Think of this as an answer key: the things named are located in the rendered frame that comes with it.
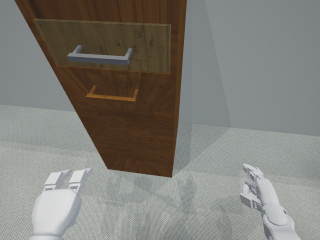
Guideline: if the right robot forearm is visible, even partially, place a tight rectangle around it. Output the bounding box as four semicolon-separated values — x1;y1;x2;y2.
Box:
261;203;301;240

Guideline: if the handle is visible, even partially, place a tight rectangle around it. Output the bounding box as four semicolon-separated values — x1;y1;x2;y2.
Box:
67;45;133;66
86;93;137;105

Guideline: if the cabinet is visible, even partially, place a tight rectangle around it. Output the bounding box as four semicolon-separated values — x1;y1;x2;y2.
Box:
14;0;187;178

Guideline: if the right robot hand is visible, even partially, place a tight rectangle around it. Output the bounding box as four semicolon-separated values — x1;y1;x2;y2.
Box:
240;163;280;212

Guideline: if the left robot hand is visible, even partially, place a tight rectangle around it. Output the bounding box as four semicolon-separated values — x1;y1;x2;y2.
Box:
31;168;93;236

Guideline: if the drawer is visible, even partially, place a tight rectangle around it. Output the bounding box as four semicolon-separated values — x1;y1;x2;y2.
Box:
33;18;171;73

